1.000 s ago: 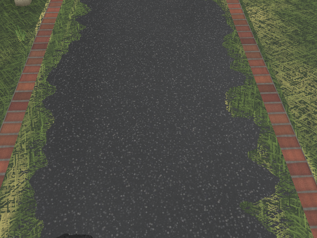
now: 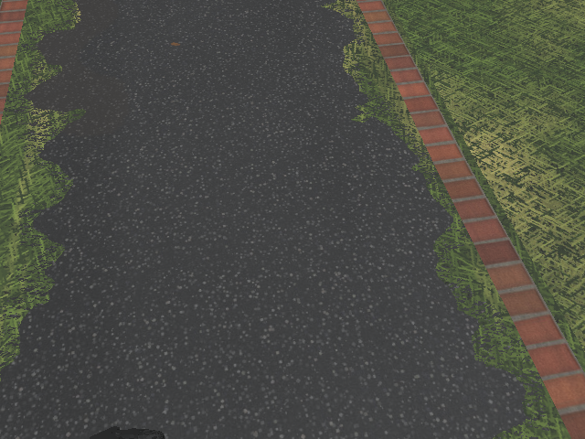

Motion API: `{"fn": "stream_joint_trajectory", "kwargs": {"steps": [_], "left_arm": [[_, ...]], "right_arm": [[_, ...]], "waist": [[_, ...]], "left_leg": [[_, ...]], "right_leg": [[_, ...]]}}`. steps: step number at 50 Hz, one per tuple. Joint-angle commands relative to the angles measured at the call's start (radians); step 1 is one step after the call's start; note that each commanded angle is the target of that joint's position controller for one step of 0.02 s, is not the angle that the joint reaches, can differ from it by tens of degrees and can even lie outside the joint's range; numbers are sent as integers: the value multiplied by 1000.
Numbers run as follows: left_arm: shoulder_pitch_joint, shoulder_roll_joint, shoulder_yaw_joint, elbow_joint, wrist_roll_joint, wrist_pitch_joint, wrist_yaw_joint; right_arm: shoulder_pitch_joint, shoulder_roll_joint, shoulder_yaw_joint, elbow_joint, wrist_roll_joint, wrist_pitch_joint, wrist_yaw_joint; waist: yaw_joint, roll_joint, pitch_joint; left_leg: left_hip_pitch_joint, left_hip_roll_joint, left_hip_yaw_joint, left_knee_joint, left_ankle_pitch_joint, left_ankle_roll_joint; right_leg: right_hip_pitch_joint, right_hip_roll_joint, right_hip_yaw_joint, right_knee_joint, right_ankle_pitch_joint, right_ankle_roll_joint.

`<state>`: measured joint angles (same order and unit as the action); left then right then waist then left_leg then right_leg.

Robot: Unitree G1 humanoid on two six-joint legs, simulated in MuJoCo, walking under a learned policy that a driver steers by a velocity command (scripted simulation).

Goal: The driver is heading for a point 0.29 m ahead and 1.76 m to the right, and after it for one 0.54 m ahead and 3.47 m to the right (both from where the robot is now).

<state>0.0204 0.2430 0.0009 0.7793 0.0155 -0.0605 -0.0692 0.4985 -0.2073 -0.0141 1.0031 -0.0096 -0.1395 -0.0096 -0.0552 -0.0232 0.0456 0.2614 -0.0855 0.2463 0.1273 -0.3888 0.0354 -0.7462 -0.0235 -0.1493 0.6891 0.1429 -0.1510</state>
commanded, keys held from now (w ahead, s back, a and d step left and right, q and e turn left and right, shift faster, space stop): w+e+shift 0.92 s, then w+shift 0.08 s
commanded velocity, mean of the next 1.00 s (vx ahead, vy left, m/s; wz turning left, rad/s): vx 1.00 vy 0.00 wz -0.92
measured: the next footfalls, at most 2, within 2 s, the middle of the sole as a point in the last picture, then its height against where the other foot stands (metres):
right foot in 0.06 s outside the picture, level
left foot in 0.48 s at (263, 333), level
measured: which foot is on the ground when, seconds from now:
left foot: down 0.00-0.08, up 0.10-0.46, down 0.48-0.94, up 0.96-1.00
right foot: up 0.00-0.04, down 0.06-0.50, up 0.52-0.94, down 0.96-1.00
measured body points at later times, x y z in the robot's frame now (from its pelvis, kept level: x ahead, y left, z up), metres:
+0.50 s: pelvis +0.49 -0.01 -0.01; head +0.52 -0.02 +0.44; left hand +0.59 +0.29 -0.12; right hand +0.65 -0.31 -0.05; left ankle +0.68 +0.07 -0.72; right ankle +0.24 -0.02 -0.70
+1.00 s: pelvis +0.84 -0.25 -0.02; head +0.86 -0.27 +0.42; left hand +1.16 -0.27 -0.11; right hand +0.61 -0.39 -0.15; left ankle +0.77 +0.04 -0.59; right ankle +0.88 -0.32 -0.72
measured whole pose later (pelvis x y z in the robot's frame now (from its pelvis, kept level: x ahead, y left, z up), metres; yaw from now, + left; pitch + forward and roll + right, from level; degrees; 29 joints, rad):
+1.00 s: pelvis +0.84 -0.25 -0.02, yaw -55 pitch +1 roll +1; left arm 0.09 0.30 0.04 0.65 0.03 -0.01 -0.04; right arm 0.44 -0.25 -0.03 0.83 -0.03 -0.05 -0.01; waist -0.04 -0.02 0.05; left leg -0.06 0.09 0.12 1.23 -0.37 -0.03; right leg -0.52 0.13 -0.13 0.77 -0.27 -0.22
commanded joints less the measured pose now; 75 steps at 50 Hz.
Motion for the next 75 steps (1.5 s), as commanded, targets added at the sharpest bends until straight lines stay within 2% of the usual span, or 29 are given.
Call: {"fn": "stream_joint_trajectory", "kwargs": {"steps": [1, 3, 4, 5, 6, 7, 11, 20, 22, 24, 25, 26, 29, 34, 42, 46, 47, 48, 49, 50, 52, 54, 59, 66, 69, 70, 71, 73, 75], "left_arm": [[162, 112, 29, -4, 3, -4, 1], [584, 201, 82, 114, 2, 6, 25], [585, 232, 117, 118, -35, 23, 47], [460, 319, 122, 98, -3, 29, 46], [444, 334, 136, 63, 13, 38, 56], [406, 220, 119, 60, 13, 36, 69], [315, 160, 90, 52, -8, -11, 76], [415, 233, 129, 25, -20, -27, 53], [388, 262, 136, 10, -13, -25, 61], [300, 287, 138, -13, -5, -36, 52], [270, 134, 96, -54, 0, -48, 56], [417, 60, 63, -125, -60, -45, 53], [223, 171, 74, -85, 9, 2, 44], [94, 81, 41, -191, 22, 53, -4], [-120, 88, 19, -264, 16, 53, -38], [294, 192, 72, -144, 10, 43, 1], [462, 228, 102, -74, 13, 40, 25], [373, 302, 131, -71, -8, 49, 47], [339, 387, 138, -131, 26, 61, 47], [390, 324, 135, -125, 22, 64, 65], [335, 235, 109, -71, 14, 31, 80], [283, 174, 80, -67, 10, -5, 88], [358, 164, 75, -14, -13, -51, 59], [458, 234, 79, 59, -13, -66, 65], [371, 277, 88, 64, 35, -33, 89], [349, 191, 66, 38, 42, -38, 90], [509, 74, 39, 1, -38, -54, 66], [313, 161, 40, -3, -13, -47, 75], [265, 120, 29, -26, 5, -27, 55]], "right_arm": [[-50, -243, -47, -79, -8, 15, -51], [-191, -285, -67, -126, -27, 48, -54], [-276, -253, -72, -149, -26, 44, -33], [-175, -93, -26, -244, -34, 17, -15], [-183, -105, -11, -312, -3, -1, -6], [-245, -155, -10, -304, -17, -18, 1], [-281, -133, 1, -321, -75, 55, 12], [-588, -138, 19, -475, -16, 60, 27], [-488, -194, -4, -451, -15, 53, 14], [-125, -288, -49, -371, -18, 42, -17], [102, -357, -73, -335, -49, 40, -37], [-31, -435, -92, -350, -69, 46, -24], [-204, -189, -53, -359, -52, 64, -8], [-117, -133, -38, -235, -11, 24, 18], [-60, -229, -55, -178, -20, 15, 1], [-109, -342, -86, -214, -24, 72, -21], [-131, -322, -83, -229, -29, 80, -15], [-132, -196, -58, -268, -39, 78, 3], [-87, -188, -45, -388, -9, 60, 4], [-199, -221, -40, -395, -12, 35, 6], [-212, -197, -27, -370, -21, 33, 4], [-157, -171, -18, -341, -52, 73, 15], [-403, -114, 7, -426, -34, 89, 43], [-499, -155, -9, -437, -17, 73, 41], [-42, -256, -61, -309, -18, 79, 3], [158, -338, -86, -270, -35, 85, -18], [88, -389, -102, -263, -49, 81, 1], [-112, -218, -76, -295, -36, 74, 24], [-139, -157, -58, -251, -45, 60, 22]], "waist": [[171, 149, -66], [380, 149, -219], [384, -47, -192], [144, -202, -199], [174, -159, -369], [151, 58, -173], [-3, 157, 39], [147, -34, 0], [95, -38, -72], [-115, -12, -270], [-174, 160, -409], [-1, 534, -510], [-13, 54, -139], [48, 115, -20], [56, 69, 90], [279, 154, -151], [334, 99, -214], [214, -160, -159], [141, -191, -359], [193, -6, -314], [86, 122, -68], [6, 128, -24], [61, 53, 93], [101, -27, 15], [-154, -61, -220], [-219, 59, -339], [-44, 457, -481], [-42, 62, -202], [23, -7, -61]], "left_leg": [[-157, 276, 16, 331, 1559, -67], [-342, 295, -25, 908, 1442, -44], [-593, 88, -36, 1339, 505, -37], [-970, 30, -162, 1607, -122, -64], [-1159, 37, -341, 1652, -112, -64], [-1193, 108, -359, 1490, -16, -36], [-928, 218, -327, 1150, 7, -93], [-698, 125, -259, 432, 461, -74], [-550, 81, -271, 372, 365, -59], [-134, 129, -295, 416, 204, -28], [106, 380, -547, 402, -160, -15], [201, 610, -1183, 133, -396, 93], [-178, 451, -739, 133, -179, 80], [-334, 375, -332, 63, 279, 23], [-291, 294, 51, 34, 1000, -36], [-264, 374, 19, 635, 1501, -15], [-462, 337, 10, 953, 1175, -12], [-779, 137, 0, 1335, 24, -32], [-1075, 70, -208, 1564, -106, -58], [-1145, 126, -295, 1512, 6, -52], [-1054, 214, -290, 1304, 60, -47], [-908, 250, -299, 1186, 33, -63], [-899, 260, -226, 754, 308, -60], [-714, 90, -135, 428, 472, 53], [-262, 62, -176, 424, 257, 96], [-26, 255, -379, 484, 9, 121], [207, 497, -1044, 245, -195, 272], [-54, 443, -847, 157, -215, 225], [-313, 386, -639, 95, -56, 172]], "right_leg": [[397, 141, -77, -39, -67, -42], [802, 119, 49, -73, -193, -120], [944, 49, 195, -134, -258, -150], [1083, -114, 547, -55, 46, -275], [1222, -248, 922, -321, -452, -431], [1025, -239, 939, -478, -625, -346], [447, -66, 638, -519, -417, -228], [557, 18, 545, -433, 40, -88], [632, 10, 566, -285, 222, -45], [506, 65, 513, 151, 242, 2], [320, 123, 429, 510, -310, -2], [39, 183, 314, 726, -662, 27], [-39, -1, 238, 694, -428, 36], [-78, -78, 211, 630, -351, 47], [135, 24, -38, 123, -151, -26], [604, 144, -18, 59, -339, -103], [885, 135, 80, -44, -362, -132], [1008, -40, 359, -83, -347, -152], [1243, -248, 886, -261, -398, -341], [1171, -258, 918, -400, -480, -308], [813, -201, 739, -445, -388, -231], [588, -129, 593, -473, -291, -197], [459, -11, 372, -587, -109, -141], [811, -83, 288, -493, 629, -33], [757, -85, 256, 77, 728, -1], [549, -5, 210, 500, 317, 5], [172, 203, 262, 850, -573, 60], [19, 41, 283, 807, -423, 25], [81, -26, 278, 689, -401, 24]]}}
